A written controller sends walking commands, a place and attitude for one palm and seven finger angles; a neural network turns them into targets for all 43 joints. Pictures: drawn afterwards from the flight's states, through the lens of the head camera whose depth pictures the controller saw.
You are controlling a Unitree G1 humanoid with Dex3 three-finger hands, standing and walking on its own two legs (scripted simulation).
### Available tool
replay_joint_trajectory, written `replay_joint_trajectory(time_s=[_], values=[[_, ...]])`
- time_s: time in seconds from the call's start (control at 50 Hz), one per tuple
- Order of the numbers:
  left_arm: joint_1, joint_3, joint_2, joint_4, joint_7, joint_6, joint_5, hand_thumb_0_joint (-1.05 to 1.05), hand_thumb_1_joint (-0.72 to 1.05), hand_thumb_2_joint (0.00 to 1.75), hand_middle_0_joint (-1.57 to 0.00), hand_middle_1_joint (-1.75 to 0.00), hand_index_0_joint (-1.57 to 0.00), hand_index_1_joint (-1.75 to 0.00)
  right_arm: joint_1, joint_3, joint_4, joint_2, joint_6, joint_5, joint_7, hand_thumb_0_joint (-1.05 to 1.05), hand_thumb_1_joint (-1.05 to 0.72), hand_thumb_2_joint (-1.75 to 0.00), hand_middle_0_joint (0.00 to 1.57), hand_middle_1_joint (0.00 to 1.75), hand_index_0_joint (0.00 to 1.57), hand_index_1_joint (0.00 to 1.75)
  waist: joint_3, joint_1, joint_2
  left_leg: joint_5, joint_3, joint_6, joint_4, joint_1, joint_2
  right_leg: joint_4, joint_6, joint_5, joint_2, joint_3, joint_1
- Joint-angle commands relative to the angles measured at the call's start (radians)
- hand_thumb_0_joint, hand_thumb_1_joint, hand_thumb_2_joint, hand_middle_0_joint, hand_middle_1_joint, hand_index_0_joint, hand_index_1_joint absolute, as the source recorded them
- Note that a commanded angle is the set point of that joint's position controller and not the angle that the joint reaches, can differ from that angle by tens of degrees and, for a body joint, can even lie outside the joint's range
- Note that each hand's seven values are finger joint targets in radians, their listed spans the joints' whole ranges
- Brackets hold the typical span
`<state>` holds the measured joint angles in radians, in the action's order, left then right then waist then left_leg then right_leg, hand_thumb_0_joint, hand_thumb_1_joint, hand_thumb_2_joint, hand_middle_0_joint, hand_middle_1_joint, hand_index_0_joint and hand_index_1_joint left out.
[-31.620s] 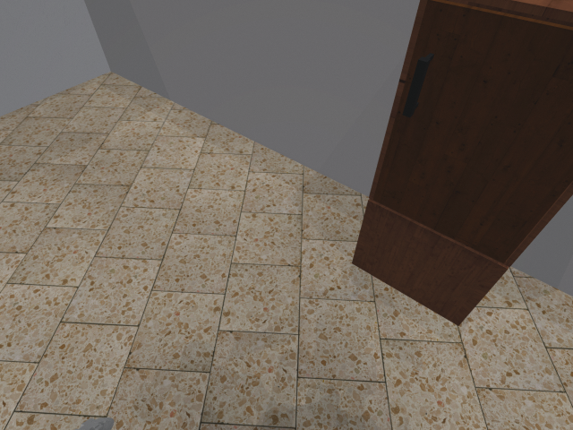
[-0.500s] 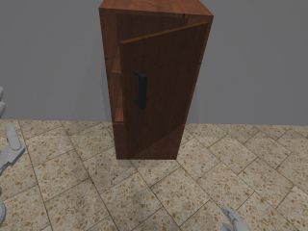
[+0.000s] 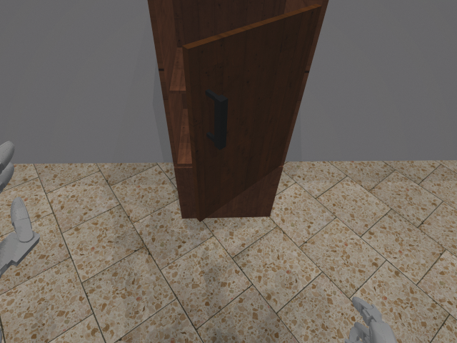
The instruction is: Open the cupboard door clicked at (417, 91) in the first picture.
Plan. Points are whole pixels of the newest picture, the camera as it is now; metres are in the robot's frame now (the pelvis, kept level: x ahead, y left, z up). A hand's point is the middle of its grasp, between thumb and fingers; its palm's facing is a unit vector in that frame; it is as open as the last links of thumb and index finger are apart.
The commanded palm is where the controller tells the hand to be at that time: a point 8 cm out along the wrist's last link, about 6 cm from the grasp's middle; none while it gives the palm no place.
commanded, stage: stop stepping back and stand still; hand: left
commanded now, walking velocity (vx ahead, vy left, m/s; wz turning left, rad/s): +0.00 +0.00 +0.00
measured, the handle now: (215, 120) +0.56 +0.07 +0.08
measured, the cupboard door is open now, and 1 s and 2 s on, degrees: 39 39 39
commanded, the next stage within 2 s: let the arm hang, fingers relaxed in 0.68 s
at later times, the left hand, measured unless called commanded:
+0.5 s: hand out of the picture +0.18 +0.30 +0.16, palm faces +0.42 -0.79 -0.45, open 7.4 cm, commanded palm +0.11 +0.34 +0.18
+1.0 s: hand out of the picture +0.09 +0.24 -0.13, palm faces +0.02 -0.95 -0.30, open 7.4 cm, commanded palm none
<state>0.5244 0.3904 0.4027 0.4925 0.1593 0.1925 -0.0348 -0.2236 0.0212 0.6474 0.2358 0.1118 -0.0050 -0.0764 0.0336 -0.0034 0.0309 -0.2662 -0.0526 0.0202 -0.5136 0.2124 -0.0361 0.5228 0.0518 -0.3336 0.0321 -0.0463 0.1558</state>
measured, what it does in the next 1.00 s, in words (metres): stands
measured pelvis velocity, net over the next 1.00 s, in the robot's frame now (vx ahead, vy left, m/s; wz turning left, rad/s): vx -0.03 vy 0.03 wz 0.04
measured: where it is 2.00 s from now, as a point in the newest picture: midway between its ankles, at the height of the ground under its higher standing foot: outside the picture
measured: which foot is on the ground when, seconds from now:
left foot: down 0.00-1.00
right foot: down 0.00-1.00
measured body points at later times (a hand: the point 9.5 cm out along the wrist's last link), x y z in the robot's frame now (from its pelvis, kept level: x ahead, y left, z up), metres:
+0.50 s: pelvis -0.02 +0.04 +0.01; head +0.00 +0.04 +0.46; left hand +0.15 +0.34 +0.18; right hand +0.15 -0.18 -0.08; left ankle +0.01 +0.13 -0.73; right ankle -0.03 -0.08 -0.73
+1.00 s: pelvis -0.03 +0.03 +0.00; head -0.02 +0.01 +0.45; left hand +0.08 +0.29 -0.10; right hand +0.09 -0.22 -0.14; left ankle +0.01 +0.13 -0.73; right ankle -0.03 -0.08 -0.73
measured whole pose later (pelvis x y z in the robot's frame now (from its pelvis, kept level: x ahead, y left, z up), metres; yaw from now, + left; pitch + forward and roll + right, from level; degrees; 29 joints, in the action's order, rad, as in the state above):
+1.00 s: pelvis -0.03 +0.03 +0.00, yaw +2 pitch +0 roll +0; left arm 0.23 0.02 0.24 -0.72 0.01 -0.04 0.03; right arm -0.14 -0.01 0.90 0.27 0.01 0.03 0.00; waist 0.02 -0.03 -0.04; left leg -0.20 -0.04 -0.03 -0.52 0.31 0.02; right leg 0.55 0.01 -0.30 -0.03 -0.07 0.25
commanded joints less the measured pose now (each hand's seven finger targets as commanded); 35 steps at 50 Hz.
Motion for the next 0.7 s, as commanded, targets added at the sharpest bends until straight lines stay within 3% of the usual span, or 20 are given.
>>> replay_joint_trajectory(time_s=[0.0, 0.02, 0.06, 0.12, 0.16, 0.2, 0.26, 0.4, 0.46, 0.48, 0.56, 0.68], values=[[0.037, 0.174, 0.199, 0.177, 0.017, 0.067, -0.011, 0.00, 0.90, 0.90, -0.20, -0.30, -0.20, -0.30, 0.080, 0.025, -0.169, 0.086, 0.043, -0.010, 0.011, 0.00, -0.90, -0.90, 0.20, 0.30, 0.20, 0.30, -0.121, -0.001, -0.103, 0.400, 0.085, -0.050, 0.050, -0.006, -0.077, -0.063, -0.050, 0.425, -0.065, 0.084, -0.061], [0.043, 0.168, 0.191, 0.174, 0.014, 0.067, -0.015, 0.00, 0.90, 0.90, -0.20, -0.30, -0.20, -0.30, 0.080, 0.025, -0.174, 0.089, 0.041, -0.011, 0.013, 0.00, -0.90, -0.90, 0.20, 0.30, 0.20, 0.30, -0.118, -0.003, -0.092, 0.374, 0.089, -0.047, 0.059, 0.005, -0.072, -0.071, -0.048, 0.412, -0.064, 0.088, -0.060], [0.062, 0.168, 0.189, 0.163, 0.009, 0.068, -0.019, 0.00, 0.90, 0.90, -0.20, -0.30, -0.20, -0.30, 0.083, 0.024, -0.176, 0.091, 0.042, -0.009, 0.012, 0.00, -0.90, -0.90, 0.20, 0.30, 0.20, 0.30, -0.114, 0.000, -0.130, 0.334, 0.088, -0.044, 0.087, 0.007, -0.070, -0.085, -0.048, 0.372, -0.062, 0.086, -0.048], [0.054, 0.147, 0.175, 0.139, 0.004, 0.063, -0.022, 0.00, 0.90, 0.90, -0.20, -0.30, -0.20, -0.30, 0.090, 0.014, -0.179, 0.087, 0.039, -0.006, 0.010, 0.00, -0.90, -0.90, 0.20, 0.30, 0.20, 0.30, -0.094, 0.001, -0.100, 0.245, 0.101, -0.048, 0.131, 0.037, -0.080, -0.109, -0.059, 0.285, -0.049, 0.078, -0.042], [0.026, 0.150, 0.190, 0.172, 0.004, 0.065, -0.020, 0.00, 0.90, 0.90, -0.20, -0.30, -0.20, -0.30, 0.093, 0.013, -0.180, 0.091, 0.046, -0.003, 0.005, 0.00, -0.90, -0.90, 0.20, 0.30, 0.20, 0.30, -0.110, 0.003, -0.123, 0.217, 0.095, -0.045, 0.142, 0.020, -0.071, -0.120, -0.057, 0.279, -0.053, 0.081, -0.039], [0.012, 0.128, 0.171, 0.157, 0.003, 0.059, -0.018, 0.00, 0.90, 0.90, -0.20, -0.30, -0.20, -0.30, 0.090, 0.007, -0.178, 0.085, 0.048, -0.001, 0.003, 0.00, -0.90, -0.90, 0.20, 0.30, 0.20, 0.30, -0.113, 0.002, -0.100, 0.192, 0.092, -0.045, 0.153, 0.015, -0.069, -0.131, -0.061, 0.267, -0.052, 0.079, -0.042], [-0.034, 0.133, 0.190, 0.181, 0.006, 0.058, -0.014, 0.00, 0.90, 0.90, -0.20, -0.30, -0.20, -0.30, 0.096, 0.006, -0.177, 0.088, 0.054, 0.002, -0.001, 0.00, -0.90, -0.90, 0.20, 0.30, 0.20, 0.30, -0.118, 0.004, -0.101, 0.162, 0.091, -0.040, 0.164, 0.002, -0.058, -0.150, -0.061, 0.253, -0.055, 0.080, -0.037], [-0.038, 0.118, 0.169, 0.181, 0.010, 0.060, -0.009, 0.00, 0.90, 0.90, -0.20, -0.30, -0.20, -0.30, 0.093, 0.004, -0.176, 0.084, 0.062, 0.002, -0.002, 0.00, -0.90, -0.90, 0.20, 0.30, 0.20, 0.30, -0.121, 0.008, -0.141, 0.168, 0.106, -0.034, 0.195, 0.006, -0.055, -0.157, -0.063, 0.229, -0.046, 0.056, -0.061], [-0.003, 0.132, 0.176, 0.151, 0.009, 0.058, -0.011, 0.00, 0.90, 0.90, -0.20, -0.30, -0.20, -0.30, 0.096, 0.007, -0.177, 0.086, 0.062, 0.002, -0.001, 0.00, -0.90, -0.90, 0.20, 0.30, 0.20, 0.30, -0.114, 0.011, -0.115, 0.142, 0.106, -0.029, 0.208, 0.020, -0.052, -0.171, -0.065, 0.209, -0.044, 0.049, -0.062], [-0.012, 0.110, 0.154, 0.151, 0.007, 0.060, -0.012, 0.00, 0.90, 0.90, -0.20, -0.30, -0.20, -0.30, 0.094, 0.005, -0.179, 0.086, 0.060, 0.001, 0.000, 0.00, -0.90, -0.90, 0.20, 0.30, 0.20, 0.30, -0.095, 0.007, -0.104, 0.127, 0.114, -0.027, 0.215, 0.038, -0.053, -0.175, -0.065, 0.193, -0.043, 0.047, -0.060], [0.000, 0.130, 0.173, 0.145, 0.008, 0.066, -0.009, 0.00, 0.90, 0.90, -0.20, -0.30, -0.20, -0.30, 0.097, 0.012, -0.179, 0.092, 0.059, 0.000, -0.002, 0.00, -0.90, -0.90, 0.20, 0.30, 0.20, 0.30, -0.096, 0.009, -0.139, 0.063, 0.113, -0.025, 0.235, 0.055, -0.048, -0.183, -0.064, 0.165, -0.041, 0.044, -0.062], [-0.008, 0.113, 0.163, 0.148, 0.010, 0.070, -0.009, 0.00, 0.90, 0.90, -0.20, -0.30, -0.20, -0.30, 0.095, 0.012, -0.182, 0.093, 0.060, 0.000, -0.005, 0.00, -0.90, -0.90, 0.20, 0.30, 0.20, 0.30, -0.094, 0.006, -0.108, 0.070, 0.107, -0.027, 0.214, 0.047, -0.039, -0.203, -0.061, 0.168, -0.051, 0.055, -0.048]])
